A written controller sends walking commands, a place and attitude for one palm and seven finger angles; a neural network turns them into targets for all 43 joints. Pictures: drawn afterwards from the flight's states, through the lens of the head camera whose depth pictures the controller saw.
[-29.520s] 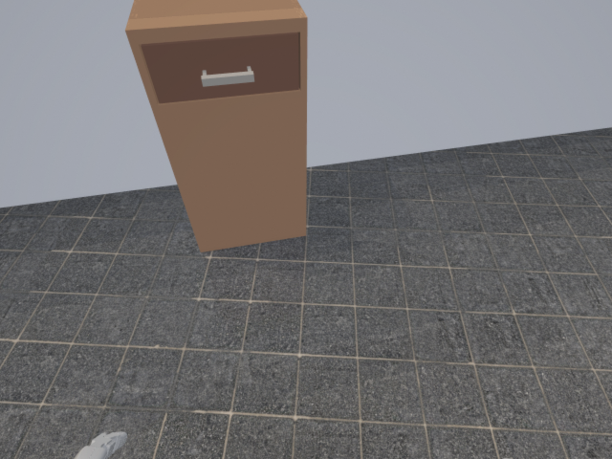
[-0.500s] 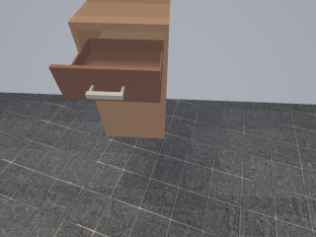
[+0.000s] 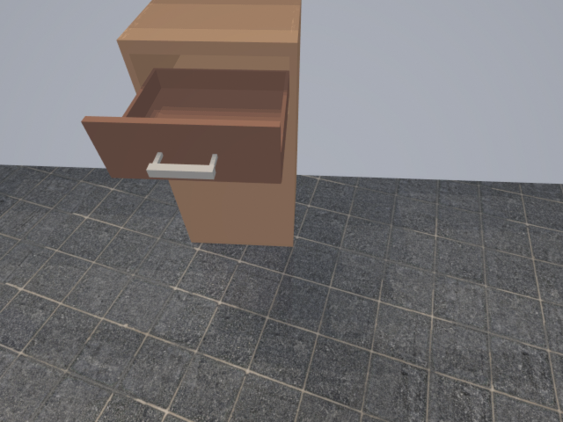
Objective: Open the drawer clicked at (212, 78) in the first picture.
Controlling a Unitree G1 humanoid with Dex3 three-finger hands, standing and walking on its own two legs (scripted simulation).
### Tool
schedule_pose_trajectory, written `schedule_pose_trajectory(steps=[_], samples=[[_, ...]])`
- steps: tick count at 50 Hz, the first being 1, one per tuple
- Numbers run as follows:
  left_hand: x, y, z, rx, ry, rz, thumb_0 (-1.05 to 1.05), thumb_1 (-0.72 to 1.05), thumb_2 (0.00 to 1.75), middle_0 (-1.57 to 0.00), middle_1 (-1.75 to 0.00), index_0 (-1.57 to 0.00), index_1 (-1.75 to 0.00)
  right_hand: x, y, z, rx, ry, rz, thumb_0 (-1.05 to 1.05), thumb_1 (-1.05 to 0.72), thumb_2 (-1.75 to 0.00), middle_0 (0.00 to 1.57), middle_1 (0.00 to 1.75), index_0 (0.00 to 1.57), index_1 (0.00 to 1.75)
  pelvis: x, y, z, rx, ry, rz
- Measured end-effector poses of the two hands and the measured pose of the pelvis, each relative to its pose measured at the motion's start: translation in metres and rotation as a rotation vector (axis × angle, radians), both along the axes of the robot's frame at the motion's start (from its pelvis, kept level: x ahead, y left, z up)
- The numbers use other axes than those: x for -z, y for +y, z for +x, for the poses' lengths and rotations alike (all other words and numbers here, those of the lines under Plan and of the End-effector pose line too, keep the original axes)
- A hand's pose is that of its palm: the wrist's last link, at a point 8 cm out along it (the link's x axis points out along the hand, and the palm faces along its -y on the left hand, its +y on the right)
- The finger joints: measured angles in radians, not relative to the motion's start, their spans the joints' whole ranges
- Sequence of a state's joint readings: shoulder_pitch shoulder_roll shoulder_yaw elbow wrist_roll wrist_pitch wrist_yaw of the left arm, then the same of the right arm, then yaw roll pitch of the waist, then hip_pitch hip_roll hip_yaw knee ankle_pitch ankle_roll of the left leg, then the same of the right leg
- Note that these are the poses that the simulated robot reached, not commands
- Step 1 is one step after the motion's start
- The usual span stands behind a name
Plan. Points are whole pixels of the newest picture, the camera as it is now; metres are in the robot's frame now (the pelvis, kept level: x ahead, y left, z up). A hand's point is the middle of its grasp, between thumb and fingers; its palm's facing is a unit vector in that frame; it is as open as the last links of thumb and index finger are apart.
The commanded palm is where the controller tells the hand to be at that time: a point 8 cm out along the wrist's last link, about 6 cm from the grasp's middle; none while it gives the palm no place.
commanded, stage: look to check the result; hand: left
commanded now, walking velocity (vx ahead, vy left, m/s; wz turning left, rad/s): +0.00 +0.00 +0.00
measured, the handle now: (184, 164) +0.60 +0.25 -0.01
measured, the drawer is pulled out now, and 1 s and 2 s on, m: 0.30 0.30 0.30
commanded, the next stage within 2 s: take the last steps up to it in 1.32 s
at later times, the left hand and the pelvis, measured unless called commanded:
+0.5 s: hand out of the picture +0.01 +0.16 -0.17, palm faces +0.04 -0.98 -0.20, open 7.4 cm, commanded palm none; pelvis +0.01 -0.01 +0.00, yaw +0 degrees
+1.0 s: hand out of the picture +0.02 +0.16 -0.17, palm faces +0.04 -0.98 -0.21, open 7.4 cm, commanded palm none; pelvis +0.02 -0.02 +0.00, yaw +0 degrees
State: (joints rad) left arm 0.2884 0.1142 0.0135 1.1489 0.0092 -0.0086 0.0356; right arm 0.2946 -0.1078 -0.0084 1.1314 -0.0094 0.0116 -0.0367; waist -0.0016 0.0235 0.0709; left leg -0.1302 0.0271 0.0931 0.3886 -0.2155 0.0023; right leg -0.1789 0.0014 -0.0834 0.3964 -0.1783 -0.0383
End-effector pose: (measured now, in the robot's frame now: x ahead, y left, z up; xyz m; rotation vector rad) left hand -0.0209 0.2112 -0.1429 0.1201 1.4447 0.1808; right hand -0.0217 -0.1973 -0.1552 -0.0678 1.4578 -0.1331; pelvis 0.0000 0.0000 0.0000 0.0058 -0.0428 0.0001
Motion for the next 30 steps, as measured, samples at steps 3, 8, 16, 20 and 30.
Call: schedule_pose_trajectory(steps=[3, 8, 16, 20, 30], samples=[[0.000, -0.002, 0.003, 0.002, -0.006, 0.000, 0.00, 0.91, 0.90, -0.20, -0.30, -0.20, -0.30, 0.000, -0.002, 0.003, 0.000, -0.004, -0.002, 0.00, -0.91, -0.90, 0.20, 0.30, 0.20, 0.30, 0.000, -0.002, 0.001, 0.000, 0.001, 0.000], [0.000, -0.004, 0.009, 0.006, -0.014, 0.000, 0.00, 0.91, 0.90, -0.20, -0.30, -0.20, -0.30, 0.000, -0.007, 0.003, 0.000, 0.002, -0.006, 0.00, -0.91, -0.90, 0.20, 0.30, 0.20, 0.30, 0.000, -0.004, 0.003, 0.000, 0.003, -0.001], [-0.001, -0.006, 0.015, 0.011, -0.017, 0.005, 0.00, 0.91, 0.90, -0.20, -0.30, -0.20, -0.30, -0.002, -0.013, 0.000, 0.007, 0.022, -0.015, 0.00, -0.91, -0.90, 0.20, 0.30, 0.20, 0.30, -0.001, -0.008, 0.006, 0.002, 0.005, -0.001], [-0.001, -0.006, 0.018, 0.013, -0.019, 0.009, 0.01, 0.91, 0.90, -0.20, -0.30, -0.20, -0.30, -0.002, -0.016, -0.001, 0.008, 0.028, -0.017, 0.00, -0.91, -0.90, 0.20, 0.30, 0.20, 0.30, -0.001, -0.010, 0.007, 0.002, 0.005, -0.001], [-0.003, -0.007, 0.024, 0.015, -0.021, 0.016, 0.01, 0.91, 0.90, -0.20, -0.30, -0.20, -0.30, -0.001, -0.018, 0.003, 0.006, 0.031, -0.013, 0.00, -0.91, -0.90, 0.20, 0.30, 0.20, 0.30, -0.001, -0.013, 0.010, 0.002, 0.008, -0.001]])
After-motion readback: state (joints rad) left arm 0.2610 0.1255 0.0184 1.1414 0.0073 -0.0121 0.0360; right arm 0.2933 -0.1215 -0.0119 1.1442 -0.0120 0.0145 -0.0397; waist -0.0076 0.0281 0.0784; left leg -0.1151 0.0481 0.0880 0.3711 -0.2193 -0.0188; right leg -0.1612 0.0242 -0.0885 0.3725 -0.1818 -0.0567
